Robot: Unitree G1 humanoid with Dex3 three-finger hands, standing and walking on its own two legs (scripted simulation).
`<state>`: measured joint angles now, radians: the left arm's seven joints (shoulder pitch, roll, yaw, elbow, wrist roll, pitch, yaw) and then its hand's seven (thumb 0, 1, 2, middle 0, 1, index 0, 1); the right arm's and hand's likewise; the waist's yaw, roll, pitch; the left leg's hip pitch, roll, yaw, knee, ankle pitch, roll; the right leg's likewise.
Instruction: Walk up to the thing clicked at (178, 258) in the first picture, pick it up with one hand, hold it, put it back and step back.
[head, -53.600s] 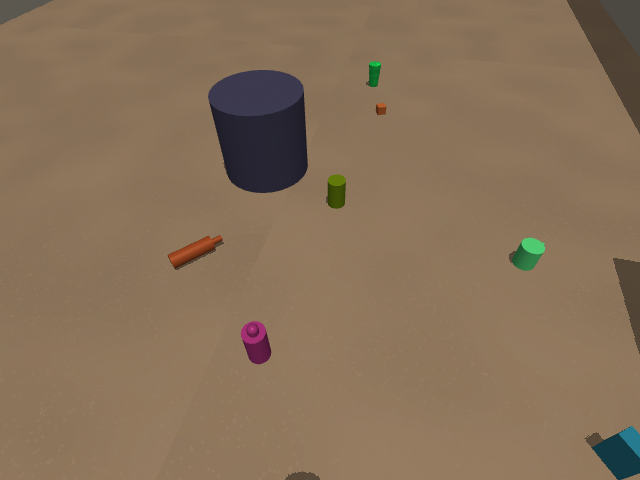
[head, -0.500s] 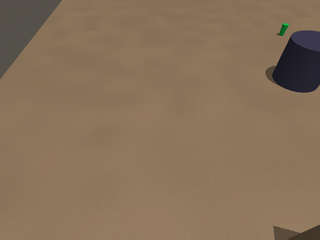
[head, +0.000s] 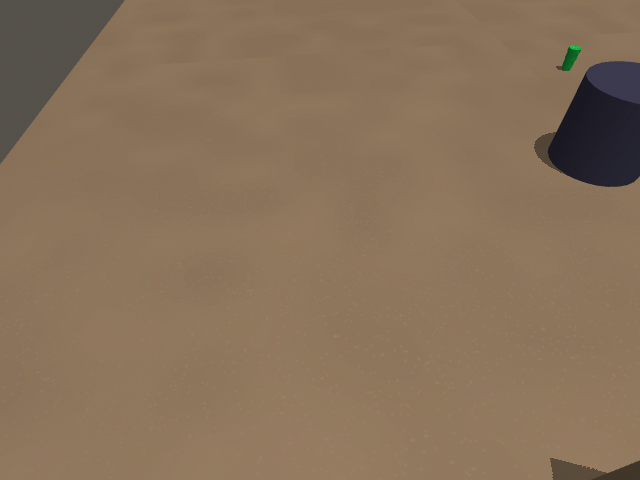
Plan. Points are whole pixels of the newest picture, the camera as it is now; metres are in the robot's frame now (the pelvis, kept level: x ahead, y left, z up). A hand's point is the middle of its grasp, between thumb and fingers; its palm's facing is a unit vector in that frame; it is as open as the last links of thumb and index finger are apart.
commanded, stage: stand
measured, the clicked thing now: out of the picture +1.08 -1.36 -0.75
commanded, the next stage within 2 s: none
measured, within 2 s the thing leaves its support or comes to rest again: neither
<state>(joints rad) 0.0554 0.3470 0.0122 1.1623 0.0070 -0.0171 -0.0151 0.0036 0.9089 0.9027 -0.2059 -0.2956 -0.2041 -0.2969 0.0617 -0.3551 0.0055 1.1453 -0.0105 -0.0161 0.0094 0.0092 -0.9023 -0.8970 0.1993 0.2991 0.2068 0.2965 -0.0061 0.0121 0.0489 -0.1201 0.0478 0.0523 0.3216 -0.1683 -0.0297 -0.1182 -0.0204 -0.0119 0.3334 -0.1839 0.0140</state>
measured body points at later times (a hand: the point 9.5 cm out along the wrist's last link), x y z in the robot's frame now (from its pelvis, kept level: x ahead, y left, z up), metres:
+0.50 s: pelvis +0.01 +0.00 +0.00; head +0.02 +0.00 +0.45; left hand +0.09 +0.30 -0.13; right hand +0.09 -0.30 -0.13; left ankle +0.00 +0.14 -0.75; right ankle +0.00 -0.13 -0.75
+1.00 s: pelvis +0.01 +0.00 +0.00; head +0.02 +0.00 +0.45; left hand +0.09 +0.30 -0.13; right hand +0.09 -0.30 -0.14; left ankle +0.00 +0.14 -0.75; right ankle +0.00 -0.13 -0.75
